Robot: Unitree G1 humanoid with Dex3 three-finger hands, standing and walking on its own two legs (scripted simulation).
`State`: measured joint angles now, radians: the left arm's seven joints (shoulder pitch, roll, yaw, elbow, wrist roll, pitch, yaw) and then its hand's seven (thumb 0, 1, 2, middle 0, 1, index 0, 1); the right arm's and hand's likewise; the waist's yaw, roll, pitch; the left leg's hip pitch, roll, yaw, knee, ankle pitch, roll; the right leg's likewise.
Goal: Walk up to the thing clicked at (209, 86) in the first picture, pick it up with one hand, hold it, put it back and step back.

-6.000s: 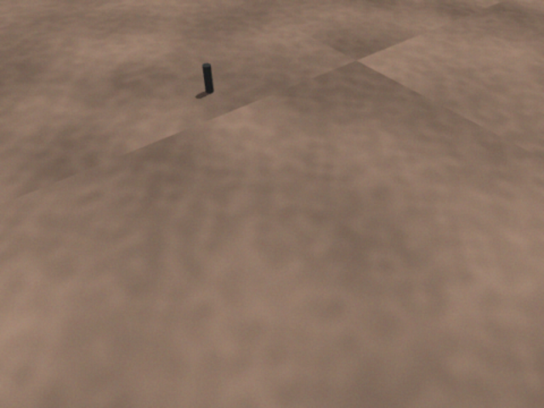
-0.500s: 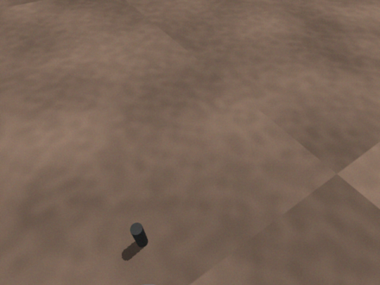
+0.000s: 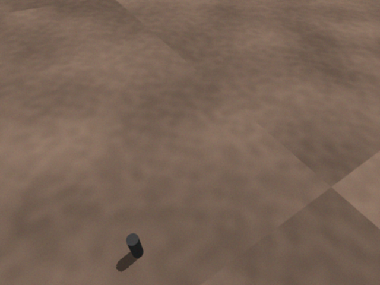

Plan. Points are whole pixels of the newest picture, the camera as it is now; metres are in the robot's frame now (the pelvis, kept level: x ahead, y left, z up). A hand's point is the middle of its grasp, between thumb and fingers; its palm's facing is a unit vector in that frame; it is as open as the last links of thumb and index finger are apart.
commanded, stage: walk up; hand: left
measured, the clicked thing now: (135, 246) +0.40 +0.24 -0.69
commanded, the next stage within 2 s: stand in 0.54 s
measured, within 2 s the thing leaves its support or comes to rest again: neither
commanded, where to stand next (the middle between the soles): +0.06 +0.02 m, yaw +1 degrees
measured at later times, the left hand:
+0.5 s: hand out of the picture +0.08 +0.25 -0.16, palm faces +0.01 -0.95 -0.32, open 7.4 cm
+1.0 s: hand out of the picture +0.09 +0.25 -0.15, palm faces -0.02 -0.94 -0.33, open 7.4 cm
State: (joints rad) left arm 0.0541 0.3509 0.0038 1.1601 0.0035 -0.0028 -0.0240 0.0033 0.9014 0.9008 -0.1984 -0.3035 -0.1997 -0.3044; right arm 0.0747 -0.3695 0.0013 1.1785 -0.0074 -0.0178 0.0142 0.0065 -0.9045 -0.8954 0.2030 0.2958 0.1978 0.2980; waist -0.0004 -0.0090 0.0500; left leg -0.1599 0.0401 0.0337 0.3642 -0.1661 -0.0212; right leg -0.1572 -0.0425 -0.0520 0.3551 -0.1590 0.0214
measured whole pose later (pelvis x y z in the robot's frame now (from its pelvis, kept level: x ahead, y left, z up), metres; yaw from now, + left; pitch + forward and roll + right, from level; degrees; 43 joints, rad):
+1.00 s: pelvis +0.02 +0.00 +0.00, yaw +0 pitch -2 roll +0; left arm 0.09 0.35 0.00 1.14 0.01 0.00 -0.02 0.00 0.90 0.90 -0.20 -0.30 -0.20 -0.30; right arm 0.09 -0.35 0.00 1.16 -0.01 -0.01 0.01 0.01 -0.90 -0.90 0.20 0.30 0.20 0.30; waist 0.00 0.00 0.04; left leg -0.11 0.04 0.03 0.31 -0.16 -0.03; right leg -0.11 -0.04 -0.06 0.32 -0.17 0.02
